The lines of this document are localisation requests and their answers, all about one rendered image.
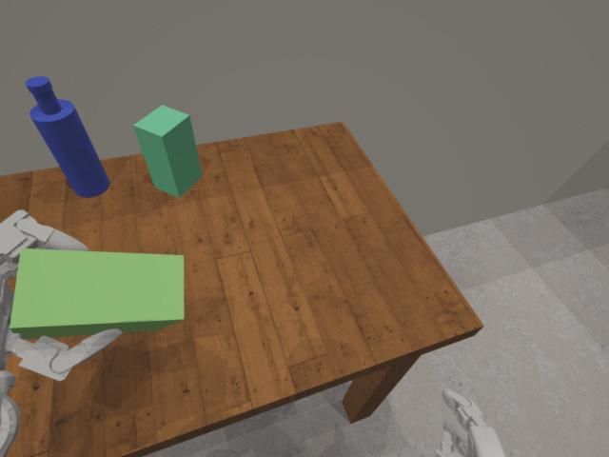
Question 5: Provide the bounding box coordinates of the sponge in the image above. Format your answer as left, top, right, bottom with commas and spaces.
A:
10, 248, 184, 339

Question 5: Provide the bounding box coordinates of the robot left hand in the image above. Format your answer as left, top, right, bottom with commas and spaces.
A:
0, 210, 123, 381

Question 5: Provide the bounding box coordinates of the left robot forearm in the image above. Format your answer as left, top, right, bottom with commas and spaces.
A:
0, 370, 21, 457

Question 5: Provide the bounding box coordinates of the robot right hand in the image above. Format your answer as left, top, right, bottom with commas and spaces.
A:
436, 388, 506, 457

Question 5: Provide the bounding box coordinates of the table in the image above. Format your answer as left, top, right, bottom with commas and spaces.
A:
0, 122, 484, 457

